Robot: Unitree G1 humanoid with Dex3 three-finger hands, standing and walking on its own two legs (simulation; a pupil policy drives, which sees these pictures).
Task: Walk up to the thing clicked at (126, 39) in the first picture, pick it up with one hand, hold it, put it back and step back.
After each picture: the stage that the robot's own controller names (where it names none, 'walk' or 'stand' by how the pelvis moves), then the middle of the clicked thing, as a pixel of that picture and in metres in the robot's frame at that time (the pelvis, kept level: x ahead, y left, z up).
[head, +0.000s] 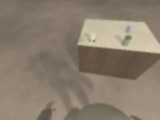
stand; (126, 41) +0.85 -0.37 -0.07
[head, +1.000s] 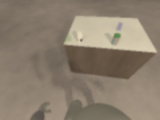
rise first; (115, 39) +0.80 -0.19 -0.04
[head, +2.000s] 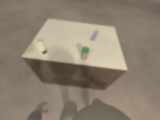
sink last; (84, 53) +0.54 +0.08 -0.04
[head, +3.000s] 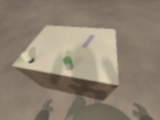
stand; (68, 63) +0.41 +0.23 -0.04
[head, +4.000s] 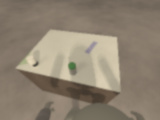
stand; (72, 69) +0.40 +0.18 -0.07
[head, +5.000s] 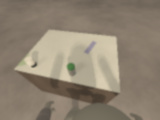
stand; (71, 69) +0.39 +0.19 -0.07
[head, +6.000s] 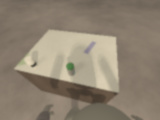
stand; (70, 69) +0.39 +0.19 -0.07
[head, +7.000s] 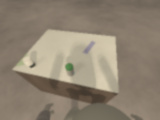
stand; (70, 70) +0.38 +0.20 -0.07
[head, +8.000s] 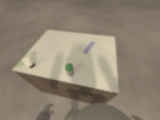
stand; (69, 70) +0.38 +0.20 -0.07
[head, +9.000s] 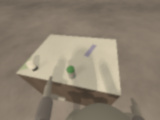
rise first; (71, 72) +0.37 +0.21 -0.07
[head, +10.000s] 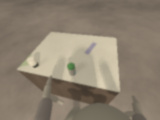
go down; (71, 69) +0.39 +0.20 -0.07
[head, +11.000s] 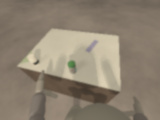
go down; (72, 67) +0.40 +0.20 -0.06
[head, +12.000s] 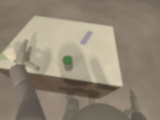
go down; (68, 63) +0.38 +0.18 +0.00
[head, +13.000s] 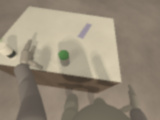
close in; (64, 58) +0.40 +0.19 +0.01
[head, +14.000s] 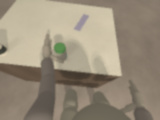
close; (61, 52) +0.42 +0.19 +0.05
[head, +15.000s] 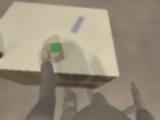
lift; (58, 52) +0.43 +0.20 +0.04
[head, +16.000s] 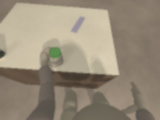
lift; (57, 56) +0.40 +0.21 +0.05
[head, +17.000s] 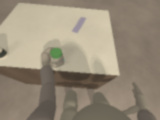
lift; (58, 57) +0.40 +0.20 +0.05
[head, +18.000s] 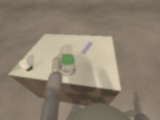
hold; (69, 65) +0.29 +0.15 +0.16
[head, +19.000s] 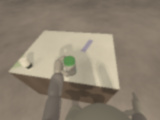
hold; (70, 66) +0.31 +0.15 +0.12
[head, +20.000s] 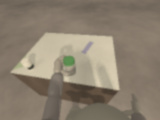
hold; (70, 66) +0.31 +0.15 +0.13
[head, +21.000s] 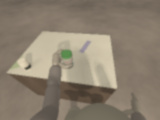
crouch; (67, 59) +0.36 +0.17 +0.13
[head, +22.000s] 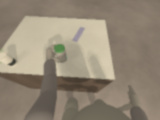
lower; (61, 53) +0.43 +0.19 +0.06
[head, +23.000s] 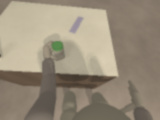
lower; (58, 51) +0.45 +0.19 +0.04
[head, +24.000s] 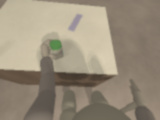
lower; (57, 49) +0.45 +0.19 +0.05
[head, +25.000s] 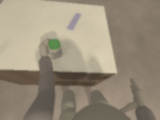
lower; (56, 49) +0.45 +0.19 +0.05
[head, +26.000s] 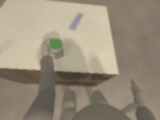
rest; (57, 48) +0.45 +0.19 +0.05
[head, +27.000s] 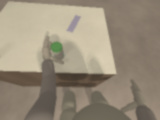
withdraw; (58, 51) +0.44 +0.18 +0.04
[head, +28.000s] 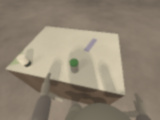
sink last; (74, 66) +0.39 +0.16 -0.01
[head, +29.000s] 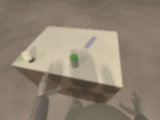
stand; (74, 61) +0.44 +0.18 -0.01
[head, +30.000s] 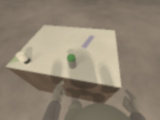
stand; (72, 61) +0.43 +0.18 +0.00
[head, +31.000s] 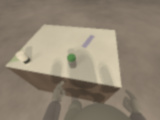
stand; (72, 61) +0.43 +0.18 +0.00
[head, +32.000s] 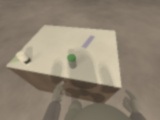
stand; (72, 61) +0.43 +0.18 +0.00
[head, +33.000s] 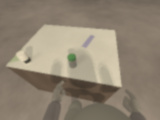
stand; (72, 61) +0.43 +0.18 +0.00
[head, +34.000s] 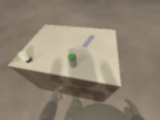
stand; (72, 60) +0.44 +0.18 -0.01
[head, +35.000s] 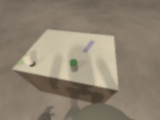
stand; (73, 65) +0.43 +0.17 -0.07
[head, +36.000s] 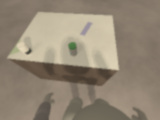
walk; (73, 49) +0.52 +0.18 -0.05
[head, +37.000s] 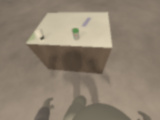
walk; (76, 34) +0.78 +0.23 -0.05
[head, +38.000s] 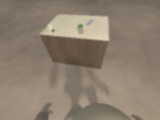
stand; (80, 29) +1.04 +0.21 -0.05
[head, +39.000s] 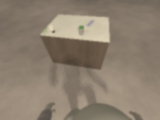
stand; (81, 30) +1.02 +0.20 -0.07
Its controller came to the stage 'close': yes
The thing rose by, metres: 0.19
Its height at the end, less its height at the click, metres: +0.00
